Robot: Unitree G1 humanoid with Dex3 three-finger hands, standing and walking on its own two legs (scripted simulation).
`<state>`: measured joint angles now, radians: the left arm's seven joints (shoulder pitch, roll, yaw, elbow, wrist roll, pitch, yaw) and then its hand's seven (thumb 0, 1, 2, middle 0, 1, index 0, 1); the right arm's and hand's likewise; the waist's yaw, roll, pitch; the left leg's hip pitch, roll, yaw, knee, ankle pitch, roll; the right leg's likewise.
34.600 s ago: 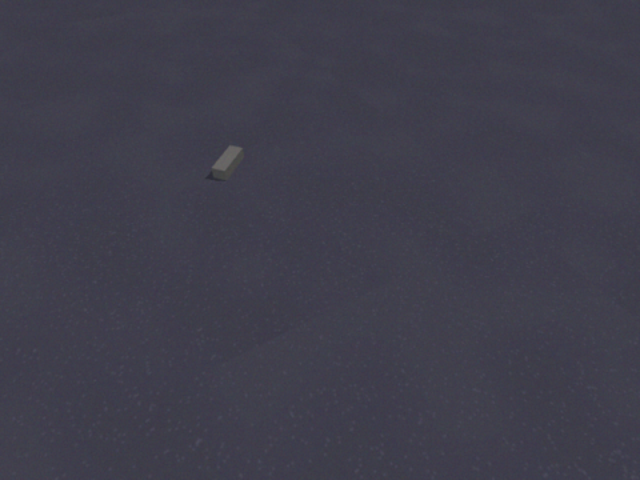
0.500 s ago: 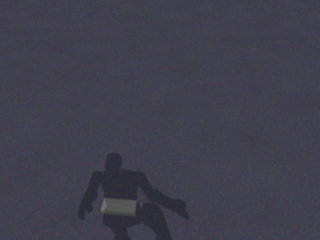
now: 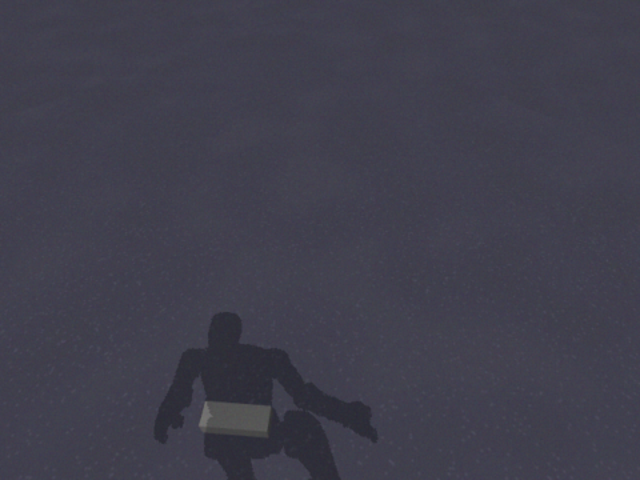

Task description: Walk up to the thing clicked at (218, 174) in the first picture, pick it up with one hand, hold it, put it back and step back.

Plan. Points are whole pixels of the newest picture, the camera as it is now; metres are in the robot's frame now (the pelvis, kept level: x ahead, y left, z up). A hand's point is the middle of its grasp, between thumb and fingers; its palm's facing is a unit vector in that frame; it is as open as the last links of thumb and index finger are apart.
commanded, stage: stand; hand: left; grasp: from above
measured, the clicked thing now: (236, 419) +0.45 +0.25 -0.75
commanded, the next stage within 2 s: step back in 0.32 s
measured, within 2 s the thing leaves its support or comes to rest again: neither
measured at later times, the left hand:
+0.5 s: hand out of the picture +0.06 +0.27 -0.16, palm faces +0.02 -0.93 -0.37, open 7.3 cm
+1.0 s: hand out of the picture +0.00 +0.32 -0.18, palm faces -0.10 -0.92 -0.38, open 7.3 cm
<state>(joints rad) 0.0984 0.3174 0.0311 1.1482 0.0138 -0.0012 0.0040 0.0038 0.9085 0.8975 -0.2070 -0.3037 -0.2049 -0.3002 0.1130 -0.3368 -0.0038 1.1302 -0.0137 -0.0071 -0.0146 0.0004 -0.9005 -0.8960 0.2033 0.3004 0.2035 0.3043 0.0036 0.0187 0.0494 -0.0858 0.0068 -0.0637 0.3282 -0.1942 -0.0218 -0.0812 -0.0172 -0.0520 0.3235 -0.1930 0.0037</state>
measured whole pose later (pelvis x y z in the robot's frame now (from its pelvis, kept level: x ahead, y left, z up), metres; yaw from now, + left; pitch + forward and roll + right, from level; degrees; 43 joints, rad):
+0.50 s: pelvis -0.03 +0.01 -0.01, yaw +0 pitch -2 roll +0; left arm 0.09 0.34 0.08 1.02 0.02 0.02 0.01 0.00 0.91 0.90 -0.21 -0.30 -0.21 -0.30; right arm 0.11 -0.38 -0.04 1.02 0.00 0.04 0.00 0.00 -0.90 -0.90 0.20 0.30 0.20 0.30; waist -0.01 0.01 0.15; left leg -0.33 -0.04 -0.07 0.81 -0.43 0.04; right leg -0.22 -0.04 -0.05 0.49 -0.22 0.00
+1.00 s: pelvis -0.12 +0.06 -0.02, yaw -5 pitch -2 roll -1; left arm 0.13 0.38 0.08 0.87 0.01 0.06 0.01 0.00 0.91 0.90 -0.21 -0.30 -0.20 -0.30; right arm 0.11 -0.34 -0.04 0.83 -0.02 0.02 -0.02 0.00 -0.90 -0.90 0.21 0.30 0.21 0.30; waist -0.02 -0.02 0.20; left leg -0.36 0.01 0.07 0.64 -0.25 0.06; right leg -0.32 0.05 0.08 0.90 -0.50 0.01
